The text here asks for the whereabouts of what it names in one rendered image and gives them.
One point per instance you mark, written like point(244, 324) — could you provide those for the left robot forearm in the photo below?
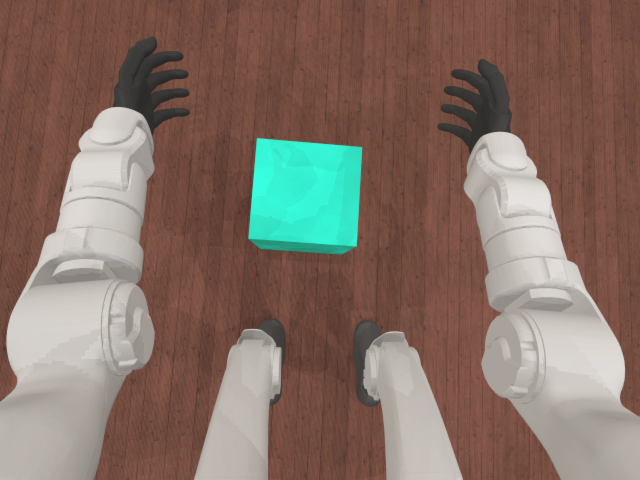
point(102, 210)

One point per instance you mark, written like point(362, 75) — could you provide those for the right robot forearm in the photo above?
point(527, 264)

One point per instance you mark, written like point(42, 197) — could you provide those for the carton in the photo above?
point(305, 196)

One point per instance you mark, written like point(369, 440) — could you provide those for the robot left upper arm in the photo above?
point(72, 346)

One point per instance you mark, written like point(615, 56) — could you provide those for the right robot hand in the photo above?
point(491, 106)

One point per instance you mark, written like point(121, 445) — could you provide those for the robot right upper arm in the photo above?
point(564, 372)

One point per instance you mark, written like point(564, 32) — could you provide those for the robot shin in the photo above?
point(252, 334)
point(394, 336)

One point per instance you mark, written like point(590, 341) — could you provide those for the left robot hand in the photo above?
point(135, 84)

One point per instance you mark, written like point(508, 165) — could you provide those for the left robot shin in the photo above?
point(252, 334)

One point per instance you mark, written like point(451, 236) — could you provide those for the right robot shin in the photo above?
point(394, 336)

